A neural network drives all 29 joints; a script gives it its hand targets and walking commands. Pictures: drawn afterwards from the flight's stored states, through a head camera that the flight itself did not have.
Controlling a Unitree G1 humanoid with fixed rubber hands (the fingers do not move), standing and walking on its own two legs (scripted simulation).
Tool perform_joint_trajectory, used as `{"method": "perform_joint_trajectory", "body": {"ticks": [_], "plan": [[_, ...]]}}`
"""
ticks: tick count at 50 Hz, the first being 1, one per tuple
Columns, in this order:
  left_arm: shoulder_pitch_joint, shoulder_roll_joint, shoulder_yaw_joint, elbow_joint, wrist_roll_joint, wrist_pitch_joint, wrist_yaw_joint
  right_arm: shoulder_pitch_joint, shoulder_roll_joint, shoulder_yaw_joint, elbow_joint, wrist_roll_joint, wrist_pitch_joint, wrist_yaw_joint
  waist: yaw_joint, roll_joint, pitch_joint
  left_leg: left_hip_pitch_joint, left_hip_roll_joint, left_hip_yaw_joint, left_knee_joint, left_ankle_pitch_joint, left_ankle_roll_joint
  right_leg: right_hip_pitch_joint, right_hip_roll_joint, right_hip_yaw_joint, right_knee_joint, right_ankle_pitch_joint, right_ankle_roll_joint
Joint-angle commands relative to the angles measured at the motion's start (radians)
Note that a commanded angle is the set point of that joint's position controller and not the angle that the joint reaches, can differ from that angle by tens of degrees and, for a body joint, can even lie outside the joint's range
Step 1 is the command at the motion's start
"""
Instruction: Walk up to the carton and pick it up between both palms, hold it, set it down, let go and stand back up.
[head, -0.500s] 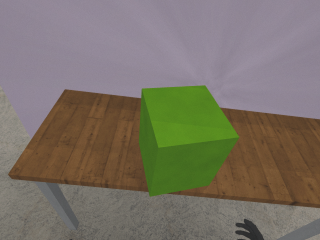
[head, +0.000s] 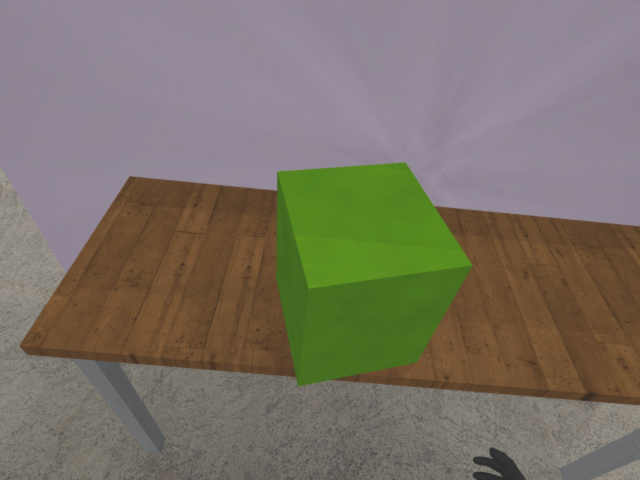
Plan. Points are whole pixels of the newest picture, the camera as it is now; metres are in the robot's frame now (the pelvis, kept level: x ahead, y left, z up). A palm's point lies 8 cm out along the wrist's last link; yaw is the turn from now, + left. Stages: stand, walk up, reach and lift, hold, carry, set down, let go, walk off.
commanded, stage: stand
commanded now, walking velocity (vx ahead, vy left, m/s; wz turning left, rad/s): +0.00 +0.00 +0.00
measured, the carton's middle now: (352, 273) +0.41 -0.03 +0.02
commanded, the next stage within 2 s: none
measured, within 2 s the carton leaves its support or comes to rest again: neither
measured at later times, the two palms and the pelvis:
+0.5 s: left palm out of the picture +0.05 +0.25 -0.13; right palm out of the picture +0.11 -0.26 -0.09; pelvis -0.01 -0.01 +0.00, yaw +0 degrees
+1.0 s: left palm out of the picture +0.05 +0.25 -0.13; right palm out of the picture +0.10 -0.27 -0.10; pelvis -0.01 -0.01 +0.00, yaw +0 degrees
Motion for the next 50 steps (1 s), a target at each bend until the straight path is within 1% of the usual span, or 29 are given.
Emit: {"method": "perform_joint_trajectory", "body": {"ticks": [1,2,3,5,8,9,10,13,15,16,17,19,22,23,25,27,29,30,31,33,34,35,38,40,44,45,47,49,50], "plan": [[-0.038,0.262,0.049,-0.024,-0.077,-0.024,0.006,0.004,-0.256,-0.078,-0.013,-0.115,-0.003,-0.012,-0.025,0.094,-0.027,0.128,0.094,-0.100,-0.148,0.133,0.044,0.062,-0.157,0.148,-0.075,0.072,-0.033],[-0.047,0.242,0.038,-0.018,-0.079,-0.027,0.009,-0.005,-0.279,-0.082,-0.013,-0.124,-0.006,-0.011,-0.027,0.170,0.007,0.086,0.090,-0.091,-0.155,0.151,0.042,0.093,-0.161,0.139,-0.063,0.116,-0.028],[-0.014,0.253,0.038,-0.011,-0.083,-0.024,0.011,-0.035,-0.267,-0.088,-0.017,-0.121,-0.005,-0.012,-0.012,0.179,-0.002,0.074,0.091,-0.104,-0.158,0.185,0.042,0.111,-0.158,0.133,-0.059,0.108,-0.029],[-0.008,0.245,0.032,-0.007,-0.080,-0.027,0.007,-0.001,-0.279,-0.079,-0.005,-0.113,-0.001,-0.014,-0.020,0.079,-0.006,0.068,0.097,-0.110,-0.159,0.171,0.041,0.124,-0.157,0.127,-0.046,0.137,-0.020],[-0.013,0.238,0.036,-0.006,-0.077,-0.022,0.011,-0.038,-0.284,-0.084,-0.006,-0.118,-0.007,-0.012,0.000,0.154,0.034,0.049,0.096,-0.106,-0.155,0.165,0.036,0.097,-0.164,0.140,-0.051,0.108,-0.042],[-0.050,0.255,0.039,-0.012,-0.072,-0.020,0.012,-0.023,-0.271,-0.083,-0.006,-0.114,0.000,-0.016,-0.023,0.126,0.011,0.065,0.081,-0.106,-0.170,0.140,0.029,0.106,-0.170,0.132,-0.058,0.131,-0.035],[-0.042,0.240,0.040,-0.015,-0.076,-0.019,0.006,-0.037,-0.272,-0.084,-0.017,-0.123,-0.003,-0.011,-0.015,0.102,-0.046,0.108,0.096,-0.093,-0.160,0.185,0.034,0.129,-0.150,0.109,-0.035,0.139,-0.027],[-0.022,0.229,0.033,0.001,-0.086,-0.016,0.006,-0.028,-0.280,-0.081,-0.009,-0.117,-0.011,-0.011,-0.007,0.133,-0.010,0.087,0.098,-0.114,-0.171,0.182,0.034,0.118,-0.158,0.108,-0.041,0.126,-0.029],[-0.050,0.271,0.049,-0.009,-0.071,-0.021,0.009,-0.004,-0.272,-0.083,0.003,-0.116,-0.009,-0.013,-0.030,0.144,-0.005,0.122,0.088,-0.080,-0.164,0.130,0.024,0.037,-0.161,0.135,-0.052,0.086,-0.033],[-0.028,0.264,0.047,-0.001,-0.080,-0.016,0.011,-0.034,-0.235,-0.077,0.000,-0.126,-0.003,-0.008,-0.010,0.133,0.019,0.104,0.101,-0.107,-0.173,0.113,0.036,0.054,-0.154,0.129,-0.061,0.030,-0.031],[-0.020,0.246,0.042,0.007,-0.082,-0.017,0.009,-0.030,-0.258,-0.079,-0.008,-0.117,-0.006,-0.008,-0.019,0.102,0.001,0.113,0.095,-0.099,-0.181,0.141,0.028,0.079,-0.152,0.119,-0.059,0.066,-0.031],[-0.029,0.223,0.034,-0.007,-0.078,-0.020,0.009,-0.047,-0.262,-0.081,-0.014,-0.121,-0.010,-0.011,-0.009,0.168,-0.012,0.113,0.087,-0.082,-0.162,0.147,0.025,0.074,-0.158,0.133,-0.074,0.065,-0.039],[-0.030,0.235,0.033,0.013,-0.088,-0.010,0.005,-0.024,-0.280,-0.086,0.005,-0.114,-0.005,-0.015,-0.024,0.150,0.028,0.064,0.094,-0.103,-0.195,0.051,0.031,0.079,-0.165,0.137,-0.085,0.020,-0.030],[-0.059,0.257,0.043,0.004,-0.086,-0.016,0.011,-0.021,-0.273,-0.087,0.011,-0.104,-0.004,-0.011,-0.028,0.073,0.058,0.066,0.097,-0.105,-0.212,0.068,0.023,0.047,-0.160,0.135,-0.087,-0.016,-0.035],[-0.059,0.257,0.043,-0.018,-0.082,-0.018,0.008,-0.001,-0.271,-0.078,0.025,-0.118,-0.005,-0.009,-0.025,0.141,0.050,0.057,0.087,-0.110,-0.200,0.024,0.031,0.061,-0.166,0.146,-0.097,-0.025,-0.037],[-0.034,0.267,0.044,0.005,-0.080,-0.023,0.006,-0.031,-0.254,-0.078,0.005,-0.113,-0.006,-0.009,-0.023,0.109,0.030,0.076,0.088,-0.118,-0.197,0.079,0.034,0.064,-0.165,0.145,-0.086,-0.024,-0.039],[-0.045,0.233,0.035,-0.003,-0.082,-0.013,0.004,0.012,-0.283,-0.077,0.034,-0.116,-0.014,-0.014,-0.026,0.134,0.043,0.074,0.089,-0.109,-0.204,0.075,0.024,0.065,-0.158,0.136,-0.077,0.001,-0.034],[-0.073,0.229,0.038,-0.011,-0.085,-0.011,0.002,0.004,-0.299,-0.082,0.034,-0.116,-0.010,-0.013,-0.028,0.096,0.069,0.048,0.091,-0.108,-0.213,0.043,0.027,0.049,-0.158,0.141,-0.083,-0.023,-0.027],[-0.033,0.218,0.035,0.010,-0.083,-0.010,0.003,-0.017,-0.285,-0.082,0.026,-0.126,-0.008,-0.009,-0.026,0.158,0.071,0.070,0.097,-0.109,-0.203,0.030,0.032,0.045,-0.153,0.132,-0.096,-0.033,-0.032],[-0.031,0.263,0.039,0.011,-0.082,-0.016,0.009,-0.038,-0.277,-0.079,0.019,-0.112,-0.007,-0.004,-0.019,0.133,0.028,0.052,0.086,-0.100,-0.196,0.071,0.023,0.100,-0.168,0.137,-0.082,0.011,-0.035],[-0.037,0.269,0.042,0.009,-0.085,-0.018,0.009,-0.043,-0.275,-0.080,0.016,-0.109,-0.008,-0.010,-0.012,0.079,0.006,0.087,0.086,-0.102,-0.195,0.085,0.026,0.088,-0.165,0.141,-0.090,0.051,-0.036],[-0.050,0.249,0.041,0.003,-0.078,-0.020,0.011,-0.037,-0.263,-0.077,0.026,-0.119,-0.004,-0.009,-0.013,0.125,0.039,0.057,0.087,-0.102,-0.186,0.129,0.027,0.096,-0.172,0.137,-0.060,0.071,-0.032],[-0.075,0.249,0.031,0.006,-0.082,-0.013,0.013,0.004,-0.274,-0.083,0.027,-0.112,-0.002,-0.010,-0.050,0.079,0.006,0.136,0.089,-0.090,-0.192,0.091,0.024,0.059,-0.174,0.146,-0.092,0.064,-0.038],[-0.034,0.241,0.037,0.006,-0.088,-0.017,0.008,-0.041,-0.237,-0.069,0.027,-0.120,-0.008,0.000,-0.015,0.097,0.006,0.082,0.091,-0.094,-0.185,0.096,0.031,0.110,-0.169,0.143,-0.075,0.076,-0.029],[-0.064,0.270,0.045,0.005,-0.081,-0.019,0.009,-0.033,-0.248,-0.073,0.027,-0.114,-0.006,-0.010,-0.033,0.143,0.053,0.070,0.086,-0.094,-0.198,0.094,0.020,0.060,-0.160,0.142,-0.088,0.009,-0.027],[-0.059,0.272,0.044,0.008,-0.084,-0.021,0.009,-0.022,-0.268,-0.078,0.042,-0.114,0.004,-0.015,-0.029,0.089,0.085,0.054,0.095,-0.099,-0.197,0.052,0.022,0.041,-0.170,0.153,-0.114,-0.024,-0.028],[-0.057,0.271,0.038,0.015,-0.085,-0.020,0.005,0.001,-0.287,-0.085,0.049,-0.117,0.003,-0.011,-0.042,0.093,0.054,0.073,0.080,-0.092,-0.194,0.029,0.020,0.042,-0.166,0.152,-0.113,-0.065,-0.027],[-0.061,0.254,0.039,-0.001,-0.084,-0.015,0.007,-0.031,-0.266,-0.069,0.043,-0.121,0.004,-0.002,-0.023,0.133,0.013,0.058,0.093,-0.109,-0.209,0.034,0.029,0.091,-0.172,0.130,-0.071,-0.016,-0.026],[-0.038,0.253,0.039,0.004,-0.090,-0.010,0.004,-0.019,-0.289,-0.076,0.041,-0.119,-0.006,-0.004,-0.013,0.105,0.025,0.058,0.096,-0.100,-0.197,0.042,0.028,0.082,-0.158,0.126,-0.070,0.016,-0.025]]}}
